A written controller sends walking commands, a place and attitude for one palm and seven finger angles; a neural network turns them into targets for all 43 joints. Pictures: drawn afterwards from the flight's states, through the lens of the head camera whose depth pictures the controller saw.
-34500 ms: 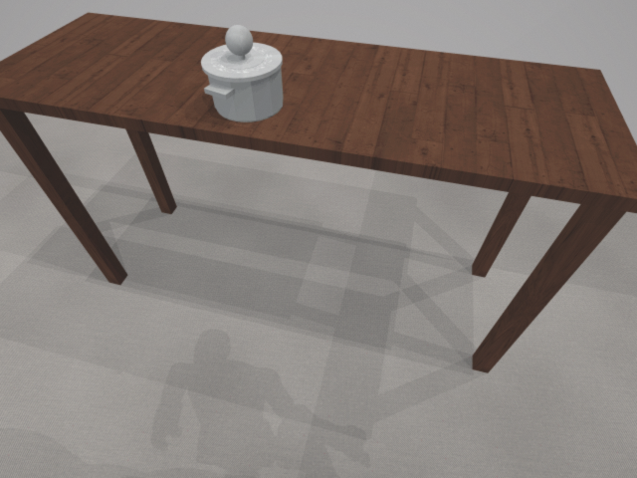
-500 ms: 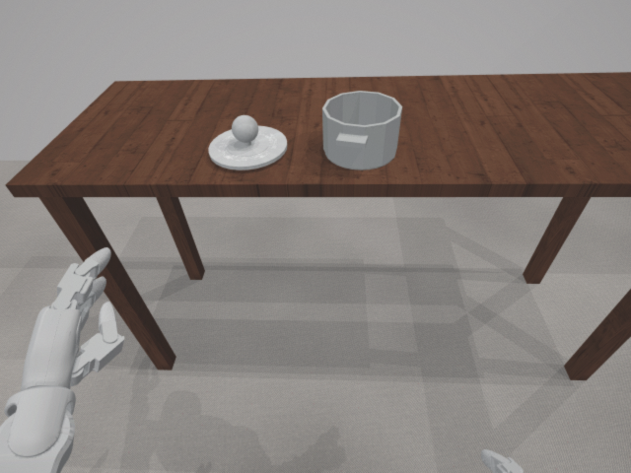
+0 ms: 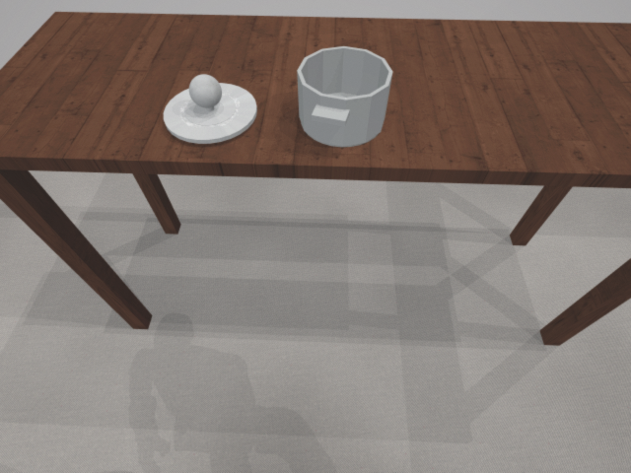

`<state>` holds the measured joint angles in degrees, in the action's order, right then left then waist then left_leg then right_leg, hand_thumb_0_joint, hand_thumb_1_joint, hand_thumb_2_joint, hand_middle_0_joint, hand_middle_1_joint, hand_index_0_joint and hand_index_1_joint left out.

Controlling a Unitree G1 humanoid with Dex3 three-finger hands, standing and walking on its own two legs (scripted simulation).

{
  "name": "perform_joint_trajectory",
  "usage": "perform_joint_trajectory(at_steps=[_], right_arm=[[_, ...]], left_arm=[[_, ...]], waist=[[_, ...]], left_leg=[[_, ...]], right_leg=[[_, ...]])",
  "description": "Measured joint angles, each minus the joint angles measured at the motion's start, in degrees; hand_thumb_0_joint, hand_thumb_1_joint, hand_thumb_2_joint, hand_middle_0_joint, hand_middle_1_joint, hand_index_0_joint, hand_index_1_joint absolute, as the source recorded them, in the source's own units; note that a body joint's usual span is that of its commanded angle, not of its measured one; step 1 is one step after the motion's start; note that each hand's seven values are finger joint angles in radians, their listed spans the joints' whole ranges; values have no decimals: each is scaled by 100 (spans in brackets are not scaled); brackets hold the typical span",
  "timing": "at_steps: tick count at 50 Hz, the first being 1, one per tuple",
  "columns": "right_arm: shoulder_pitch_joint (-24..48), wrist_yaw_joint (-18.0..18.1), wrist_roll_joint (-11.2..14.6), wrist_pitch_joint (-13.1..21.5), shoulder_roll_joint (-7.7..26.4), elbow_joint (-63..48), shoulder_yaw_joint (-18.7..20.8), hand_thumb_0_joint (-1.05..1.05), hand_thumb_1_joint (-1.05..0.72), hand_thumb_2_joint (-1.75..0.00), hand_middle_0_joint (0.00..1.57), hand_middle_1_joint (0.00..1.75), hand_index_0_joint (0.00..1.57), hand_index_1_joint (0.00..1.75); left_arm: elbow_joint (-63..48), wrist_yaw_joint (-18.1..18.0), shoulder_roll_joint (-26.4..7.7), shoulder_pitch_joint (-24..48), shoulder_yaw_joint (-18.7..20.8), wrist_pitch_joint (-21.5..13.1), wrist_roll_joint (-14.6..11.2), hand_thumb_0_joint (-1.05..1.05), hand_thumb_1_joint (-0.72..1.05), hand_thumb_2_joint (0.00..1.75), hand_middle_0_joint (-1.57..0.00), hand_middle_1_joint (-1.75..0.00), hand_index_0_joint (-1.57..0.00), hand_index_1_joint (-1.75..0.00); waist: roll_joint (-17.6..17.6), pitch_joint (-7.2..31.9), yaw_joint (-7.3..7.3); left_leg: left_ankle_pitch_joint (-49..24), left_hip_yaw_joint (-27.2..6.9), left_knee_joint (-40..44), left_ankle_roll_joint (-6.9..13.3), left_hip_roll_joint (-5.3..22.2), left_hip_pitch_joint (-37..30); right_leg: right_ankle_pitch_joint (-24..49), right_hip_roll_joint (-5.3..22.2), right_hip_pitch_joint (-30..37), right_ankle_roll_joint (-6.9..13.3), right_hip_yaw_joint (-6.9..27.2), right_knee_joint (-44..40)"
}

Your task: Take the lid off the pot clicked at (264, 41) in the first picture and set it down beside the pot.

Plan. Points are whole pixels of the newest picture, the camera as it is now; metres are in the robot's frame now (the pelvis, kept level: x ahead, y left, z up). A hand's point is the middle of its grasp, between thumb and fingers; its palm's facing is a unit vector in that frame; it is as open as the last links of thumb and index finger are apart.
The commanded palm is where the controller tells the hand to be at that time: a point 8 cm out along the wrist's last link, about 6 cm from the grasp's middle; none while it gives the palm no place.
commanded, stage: stop stepping back and stand still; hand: left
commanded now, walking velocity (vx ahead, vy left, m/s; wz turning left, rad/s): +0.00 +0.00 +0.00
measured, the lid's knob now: (205, 91) +0.67 +0.21 +0.09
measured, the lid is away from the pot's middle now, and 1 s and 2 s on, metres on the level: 0.23 0.23 0.23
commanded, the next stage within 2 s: let the arm hang, fingers relaxed in 0.28 s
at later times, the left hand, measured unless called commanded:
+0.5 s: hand out of the picture +0.07 +0.17 -0.17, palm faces +0.04 -0.98 -0.21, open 7.3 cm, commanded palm none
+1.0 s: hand out of the picture +0.03 +0.17 -0.17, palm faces +0.04 -0.98 -0.20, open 7.3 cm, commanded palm none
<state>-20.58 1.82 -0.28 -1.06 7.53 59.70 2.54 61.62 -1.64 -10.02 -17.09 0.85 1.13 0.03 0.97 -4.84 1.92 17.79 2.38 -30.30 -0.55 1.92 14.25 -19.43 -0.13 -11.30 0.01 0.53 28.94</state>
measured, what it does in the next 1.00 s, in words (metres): stands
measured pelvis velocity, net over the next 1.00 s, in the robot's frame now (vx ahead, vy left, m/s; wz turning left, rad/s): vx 0.01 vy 0.00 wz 0.00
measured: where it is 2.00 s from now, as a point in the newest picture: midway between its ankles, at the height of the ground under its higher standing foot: outside the picture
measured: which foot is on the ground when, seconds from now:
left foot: down 0.00-1.00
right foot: down 0.00-1.00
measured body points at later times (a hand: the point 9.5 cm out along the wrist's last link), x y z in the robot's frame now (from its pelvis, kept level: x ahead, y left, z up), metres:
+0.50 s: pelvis +0.02 -0.01 +0.00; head +0.05 -0.01 +0.45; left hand +0.07 +0.22 -0.15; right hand +0.03 -0.24 -0.16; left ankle -0.02 +0.12 -0.73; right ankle -0.05 -0.12 -0.73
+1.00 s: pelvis +0.01 +0.00 +0.00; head +0.05 +0.00 +0.45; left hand +0.03 +0.23 -0.16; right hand +0.00 -0.22 -0.16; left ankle -0.02 +0.12 -0.73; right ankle -0.05 -0.12 -0.73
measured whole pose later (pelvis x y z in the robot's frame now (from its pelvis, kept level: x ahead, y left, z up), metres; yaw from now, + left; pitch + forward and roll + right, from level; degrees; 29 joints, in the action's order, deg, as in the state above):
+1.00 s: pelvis +0.01 +0.00 +0.00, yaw +0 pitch +0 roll +0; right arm -16.1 2.7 -0.4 -0.6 6.5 62.6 3.0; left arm 62.8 -2.4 -8.8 -13.2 2.2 0.6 0.3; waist -0.2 -4.7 0.8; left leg 17.4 2.4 -27.2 -0.9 2.2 9.4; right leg -18.7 -0.4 -6.2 0.3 0.4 25.2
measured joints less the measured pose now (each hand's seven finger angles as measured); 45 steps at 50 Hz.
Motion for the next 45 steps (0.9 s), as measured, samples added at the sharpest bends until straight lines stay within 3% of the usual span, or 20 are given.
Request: perform_joint_trajectory(at_steps=[5,16,45], right_arm=[[287,46,-8,27,-140,67,6,1,-91,-90,20,30,20,30],[560,67,-25,15,24,114,120,2,-94,-90,20,30,20,30],[466,83,-17,35,-79,255,53,1,-92,-90,20,30,20,30]], left_arm=[[7,-85,201,285,27,-38,12,1,92,90,-20,-30,-20,-30],[-70,-97,109,604,144,-70,22,1,94,90,-20,-30,-20,-30],[76,-66,99,411,142,-45,21,1,92,90,-20,-30,-20,-30]], waist=[[49,16,-36],[-26,114,-59],[-119,15,-105]], left_leg=[[69,-13,0,-45,44,-168],[121,-36,62,-110,106,-379],[-17,-1,294,-45,43,-488]], right_leg=[[-69,-44,173,44,-13,-9],[-112,-107,395,106,-37,-93],[52,-44,517,38,-13,-361]])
